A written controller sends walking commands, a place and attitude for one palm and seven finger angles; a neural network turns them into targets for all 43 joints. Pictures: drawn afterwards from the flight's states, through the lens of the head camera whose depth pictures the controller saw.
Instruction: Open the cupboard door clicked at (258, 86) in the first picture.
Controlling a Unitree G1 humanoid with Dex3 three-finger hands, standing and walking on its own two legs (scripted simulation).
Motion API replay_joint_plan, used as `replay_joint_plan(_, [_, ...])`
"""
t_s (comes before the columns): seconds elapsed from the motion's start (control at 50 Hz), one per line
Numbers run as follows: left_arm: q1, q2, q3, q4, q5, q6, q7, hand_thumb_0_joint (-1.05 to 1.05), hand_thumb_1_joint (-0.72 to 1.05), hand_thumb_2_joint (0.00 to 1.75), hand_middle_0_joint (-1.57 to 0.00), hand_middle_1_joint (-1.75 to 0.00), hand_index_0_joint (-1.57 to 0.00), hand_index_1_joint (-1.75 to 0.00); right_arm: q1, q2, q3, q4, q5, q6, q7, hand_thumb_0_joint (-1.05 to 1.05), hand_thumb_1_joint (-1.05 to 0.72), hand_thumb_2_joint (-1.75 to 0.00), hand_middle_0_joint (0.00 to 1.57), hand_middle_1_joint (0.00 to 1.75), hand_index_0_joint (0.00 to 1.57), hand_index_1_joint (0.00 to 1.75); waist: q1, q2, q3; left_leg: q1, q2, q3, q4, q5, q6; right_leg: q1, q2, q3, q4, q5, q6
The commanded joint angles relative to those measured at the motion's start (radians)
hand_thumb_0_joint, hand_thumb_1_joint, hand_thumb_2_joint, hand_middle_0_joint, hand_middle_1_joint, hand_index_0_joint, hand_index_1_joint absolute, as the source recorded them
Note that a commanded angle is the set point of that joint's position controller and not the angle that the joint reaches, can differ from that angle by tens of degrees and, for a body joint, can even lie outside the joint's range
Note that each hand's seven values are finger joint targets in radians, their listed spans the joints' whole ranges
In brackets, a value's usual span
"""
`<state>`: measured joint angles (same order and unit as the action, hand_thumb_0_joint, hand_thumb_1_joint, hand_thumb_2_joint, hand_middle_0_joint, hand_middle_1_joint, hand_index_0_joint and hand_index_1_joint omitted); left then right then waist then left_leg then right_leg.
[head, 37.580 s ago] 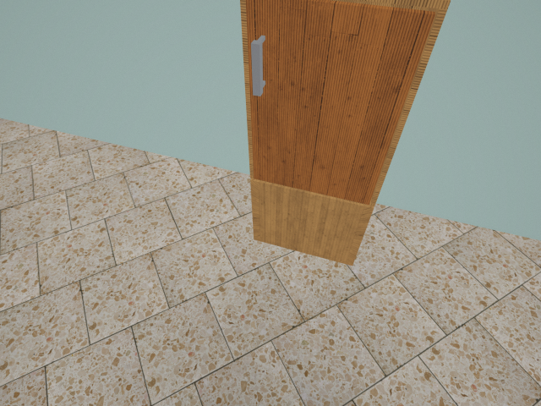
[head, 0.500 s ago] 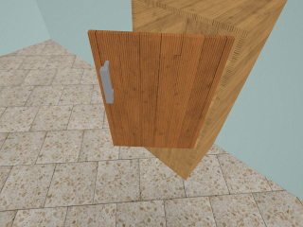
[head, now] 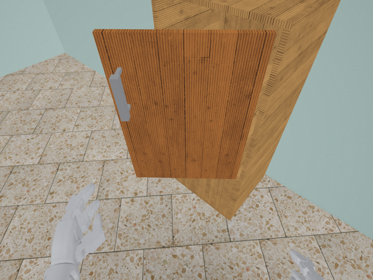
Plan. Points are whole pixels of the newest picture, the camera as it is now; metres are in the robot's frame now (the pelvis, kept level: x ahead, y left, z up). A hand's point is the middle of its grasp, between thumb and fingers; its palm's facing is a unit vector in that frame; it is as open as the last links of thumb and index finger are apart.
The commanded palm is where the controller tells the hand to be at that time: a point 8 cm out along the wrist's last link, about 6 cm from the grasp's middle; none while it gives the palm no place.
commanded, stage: raise the hand with hooked fingers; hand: left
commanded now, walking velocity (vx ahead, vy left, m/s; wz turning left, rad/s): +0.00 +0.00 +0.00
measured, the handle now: (122, 94) +0.55 +0.19 +0.12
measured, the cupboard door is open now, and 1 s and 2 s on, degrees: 40 40 40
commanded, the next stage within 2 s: move the hooked fingers beside the handle in 1.86 s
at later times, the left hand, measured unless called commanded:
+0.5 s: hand (91, 231) +0.22 +0.20 +0.03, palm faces -0.02 -1.00 -0.05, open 10.5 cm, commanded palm +0.18 +0.26 +0.04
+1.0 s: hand (61, 193) +0.27 +0.25 +0.09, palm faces +0.04 -1.00 -0.06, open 13.4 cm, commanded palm +0.24 +0.30 +0.10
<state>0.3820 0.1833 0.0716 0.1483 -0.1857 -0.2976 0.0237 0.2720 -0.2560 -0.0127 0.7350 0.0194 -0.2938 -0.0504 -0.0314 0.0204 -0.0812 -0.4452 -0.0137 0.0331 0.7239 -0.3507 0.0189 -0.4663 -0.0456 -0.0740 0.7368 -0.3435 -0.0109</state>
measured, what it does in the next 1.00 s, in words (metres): stands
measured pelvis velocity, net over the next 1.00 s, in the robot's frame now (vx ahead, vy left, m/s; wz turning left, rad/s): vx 0.02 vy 0.01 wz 0.00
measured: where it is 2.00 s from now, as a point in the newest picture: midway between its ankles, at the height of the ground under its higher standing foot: outside the picture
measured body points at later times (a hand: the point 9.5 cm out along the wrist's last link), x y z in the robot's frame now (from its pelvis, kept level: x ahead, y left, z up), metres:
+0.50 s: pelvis +0.01 -0.02 -0.03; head +0.06 -0.03 +0.42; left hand +0.21 +0.25 +0.03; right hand +0.19 -0.24 -0.12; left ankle +0.01 +0.11 -0.71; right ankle +0.02 -0.11 -0.71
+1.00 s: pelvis +0.02 +0.01 +0.00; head +0.03 +0.01 +0.45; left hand +0.26 +0.31 +0.10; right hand +0.19 -0.23 -0.07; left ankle +0.01 +0.11 -0.71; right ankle +0.02 -0.11 -0.71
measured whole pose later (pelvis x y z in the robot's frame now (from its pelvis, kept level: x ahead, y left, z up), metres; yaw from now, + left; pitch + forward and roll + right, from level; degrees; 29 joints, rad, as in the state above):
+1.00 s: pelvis +0.02 +0.01 +0.00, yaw +0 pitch +4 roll -2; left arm 0.16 0.35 0.35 0.12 -0.34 -0.19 -0.38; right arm 0.25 -0.26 0.04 0.58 0.05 -0.27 -0.09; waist 0.02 0.03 -0.07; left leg -0.45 0.01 0.01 0.78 -0.41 0.02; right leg -0.44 -0.02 -0.09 0.72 -0.36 -0.01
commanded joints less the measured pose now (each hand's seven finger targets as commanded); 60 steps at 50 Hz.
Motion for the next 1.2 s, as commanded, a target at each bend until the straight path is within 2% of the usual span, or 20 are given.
replay_joint_plan(0.0, [0.285,0.087,0.174,0.100,-0.068,-0.296,-0.274,0.00,0.60,0.77,-0.22,-0.50,-0.22,-0.50,-0.131,-0.131,-0.090,-0.258,-0.002,-0.045,0.053,0.00,-0.90,-0.90,0.20,0.30,0.20,0.30,0.103,-0.157,-0.006,-0.252,-0.028,-0.018,0.108,0.009,-0.041,-0.103,0.022,0.049,0.026,-0.113,-0.033])
replay_joint_plan(0.04, [0.285,0.145,0.215,-0.019,-0.080,-0.300,-0.359,0.00,0.55,0.75,-0.22,-0.53,-0.22,-0.53,-0.174,-0.127,-0.089,-0.342,0.012,-0.023,0.058,0.00,-0.90,-0.90,0.20,0.30,0.20,0.30,0.123,-0.093,-0.114,-0.284,-0.037,0.012,0.142,0.057,-0.022,-0.048,0.010,0.083,0.071,0.001,-0.028])
replay_joint_plan(0.1, [0.179,0.173,0.244,-0.231,-0.131,-0.196,-0.354,0.00,0.48,0.72,-0.23,-0.57,-0.23,-0.57,-0.182,-0.110,-0.078,-0.408,0.020,0.024,0.034,0.00,-0.90,-0.90,0.20,0.30,0.20,0.30,0.113,-0.001,-0.163,-0.263,-0.032,0.010,0.147,0.063,-0.011,-0.040,0.016,0.111,0.065,-0.005,-0.014])
replay_joint_plan(0.18, [0.018,0.179,0.250,-0.468,-0.116,-0.223,-0.270,0.00,0.39,0.68,-0.24,-0.63,-0.24,-0.63,-0.099,-0.078,-0.072,-0.384,0.011,0.039,0.004,0.00,-0.90,-0.90,0.20,0.30,0.20,0.30,0.038,0.054,-0.205,-0.205,-0.001,-0.023,0.201,0.133,0.001,-0.063,0.019,0.131,0.068,0.142,0.006])
replay_joint_plan(0.2, [-0.065,0.196,0.234,-0.511,-0.115,-0.246,-0.273,0.00,0.36,0.67,-0.24,-0.64,-0.24,-0.64,-0.078,-0.087,-0.063,-0.370,0.004,0.038,-0.002,0.00,-0.90,-0.90,0.20,0.30,0.20,0.30,0.002,0.014,-0.188,-0.209,0.007,-0.039,0.220,0.140,0.006,-0.088,0.029,0.127,0.082,0.168,0.009])
replay_joint_plan(0.26, [-0.092,0.181,0.195,-0.437,-0.121,-0.285,-0.333,0.00,0.29,0.64,-0.24,-0.69,-0.24,-0.69,-0.071,-0.094,-0.052,-0.316,0.011,0.013,-0.016,0.00,-0.90,-0.90,0.20,0.30,0.20,0.30,-0.033,0.031,-0.168,-0.223,0.014,-0.048,0.245,0.109,0.005,-0.127,0.029,0.126,0.071,0.133,0.013])
replay_joint_plan(0.3, [-0.123,0.204,0.189,-0.365,-0.145,-0.255,-0.402,0.00,0.25,0.62,-0.25,-0.72,-0.25,-0.72,-0.078,-0.113,-0.041,-0.300,0.020,-0.001,-0.026,0.00,-0.90,-0.90,0.20,0.30,0.20,0.30,-0.037,0.046,-0.144,-0.228,0.016,-0.056,0.247,0.103,0.010,-0.121,0.032,0.140,0.052,0.108,0.007])
replay_joint_plan(0.34, [-0.087,0.246,0.241,-0.325,-0.162,-0.193,-0.446,0.00,0.20,0.60,-0.25,-0.75,-0.25,-0.75,-0.084,-0.123,-0.041,-0.301,0.028,-0.008,-0.033,0.00,-0.90,-0.90,0.20,0.30,0.20,0.30,-0.010,0.027,-0.213,-0.217,0.011,-0.052,0.218,0.106,0.011,-0.058,0.023,0.146,0.021,0.093,0.014])
replay_joint_plan(0.4, [-0.051,0.291,0.332,-0.233,-0.203,-0.085,-0.472,0.00,0.13,0.57,-0.25,-0.80,-0.25,-0.80,-0.110,-0.121,-0.037,-0.303,0.035,-0.006,-0.041,0.00,-0.90,-0.90,0.20,0.30,0.20,0.30,0.035,-0.024,-0.218,-0.207,0.007,-0.060,0.175,0.137,0.007,0.032,0.012,0.151,-0.013,0.126,0.023])
replay_joint_plan(0.44, [-0.044,0.284,0.351,-0.276,-0.217,-0.057,-0.458,0.00,0.08,0.55,-0.26,-0.82,-0.26,-0.82,-0.113,-0.108,-0.032,-0.312,0.032,-0.006,-0.038,0.00,-0.90,-0.90,0.20,0.30,0.20,0.30,0.051,-0.014,-0.257,-0.174,0.004,-0.056,0.138,0.167,0.006,0.076,0.003,0.137,-0.019,0.190,0.031])
replay_joint_plan(0.48, [-0.034,0.271,0.365,-0.264,-0.221,-0.047,-0.428,0.00,0.04,0.53,-0.26,-0.86,-0.26,-0.86,-0.115,-0.101,-0.030,-0.310,0.028,-0.008,-0.035,0.00,-0.90,-0.90,0.20,0.30,0.20,0.30,0.059,-0.060,-0.224,-0.166,0.006,-0.061,0.102,0.174,0.002,0.074,0.009,0.107,-0.024,0.201,0.030])
replay_joint_plan(0.5, [-0.052,0.295,0.386,-0.267,-0.224,-0.049,-0.422,0.00,0.01,0.52,-0.26,-0.87,-0.26,-0.87,-0.119,-0.105,-0.029,-0.313,0.027,-0.009,-0.034,0.00,-0.90,-0.90,0.20,0.30,0.20,0.30,0.072,-0.048,-0.220,-0.156,0.006,-0.065,0.093,0.194,0.000,0.091,0.016,0.102,-0.014,0.217,0.021])
replay_joint_plan(0.58, [-0.074,0.254,0.332,-0.277,-0.204,-0.070,-0.398,0.00,-0.08,0.48,-0.27,-0.93,-0.27,-0.93,-0.093,-0.111,-0.029,-0.310,0.027,-0.025,-0.028,0.00,-0.90,-0.90,0.20,0.30,0.20,0.30,0.053,-0.022,-0.175,-0.100,0.007,-0.053,0.041,0.174,0.003,0.034,0.032,0.056,-0.031,0.151,0.013])
replay_joint_plan(0.6, [-0.092,0.264,0.335,-0.267,-0.204,-0.065,-0.399,0.00,-0.10,0.47,-0.27,-0.94,-0.27,-0.94,-0.094,-0.119,-0.027,-0.313,0.026,-0.026,-0.028,0.00,-0.90,-0.90,0.20,0.30,0.20,0.30,0.056,-0.035,-0.150,-0.100,0.008,-0.058,0.035,0.182,0.004,0.038,0.038,0.052,-0.033,0.155,0.005])
replay_joint_plan(0.74, [-0.204,0.320,0.348,-0.331,-0.181,-0.051,-0.380,0.00,-0.27,0.40,-0.28,-1.05,-0.28,-1.05,-0.063,-0.136,-0.021,-0.308,0.032,-0.037,-0.037,0.00,-0.90,-0.90,0.20,0.30,0.20,0.30,0.050,0.064,-0.188,0.018,0.014,-0.061,-0.033,0.199,0.002,0.051,0.049,0.011,-0.045,0.157,-0.007])
replay_joint_plan(0.82, [-0.293,0.343,0.365,-0.291,-0.189,-0.018,-0.380,0.00,-0.36,0.36,-0.29,-1.11,-0.29,-1.11,-0.069,-0.143,-0.011,-0.297,0.035,-0.031,-0.045,0.00,-0.90,-0.90,0.20,0.30,0.20,0.30,0.043,0.047,-0.133,0.031,0.017,-0.067,-0.065,0.174,-0.002,0.058,0.055,0.006,-0.073,0.141,-0.009])
replay_joint_plan(0.88, [-0.348,0.357,0.367,-0.271,-0.181,0.014,-0.391,0.00,-0.43,0.33,-0.29,-1.15,-0.29,-1.15,-0.074,-0.142,-0.005,-0.296,0.037,-0.030,-0.048,0.00,-0.90,-0.90,0.20,0.30,0.20,0.30,0.050,0.103,-0.140,0.072,0.019,-0.074,-0.089,0.204,-0.006,0.077,0.054,-0.001,-0.083,0.165,-0.014])
replay_joint_plan(1.0, [-0.457,0.402,0.395,-0.184,-0.188,0.095,-0.430,0.00,-0.50,0.30,-0.30,-1.20,-0.30,-1.20,-0.078,-0.148,0.007,-0.291,0.041,-0.021,-0.059,0.00,-0.90,-0.90,0.20,0.30,0.20,0.30,0.052,0.049,-0.113,0.112,0.022,-0.083,-0.121,0.235,-0.007,0.118,0.060,-0.004,-0.122,0.209,-0.017])
replay_joint_plan(1.14, [-0.635,0.457,0.418,-0.136,-0.178,0.141,-0.459,0.00,-0.50,0.30,-0.30,-1.20,-0.30,-1.20,-0.091,-0.146,0.019,-0.287,0.041,-0.010,-0.070,0.00,-0.90,-0.90,0.20,0.30,0.20,0.30,0.047,0.086,-0.122,0.165,0.020,-0.089,-0.159,0.226,-0.007,0.131,0.057,0.000,-0.158,0.195,-0.019])
replay_joint_plan(1.18, [-0.651,0.475,0.439,-0.100,-0.181,0.149,-0.465,0.00,-0.50,0.30,-0.30,-1.20,-0.30,-1.20,-0.091,-0.147,0.020,-0.285,0.040,-0.009,-0.075,0.00,-0.90,-0.90,0.20,0.30,0.20,0.30,0.048,0.051,-0.135,0.171,0.019,-0.090,-0.164,0.231,-0.004,0.148,0.055,0.000,-0.167,0.204,-0.018])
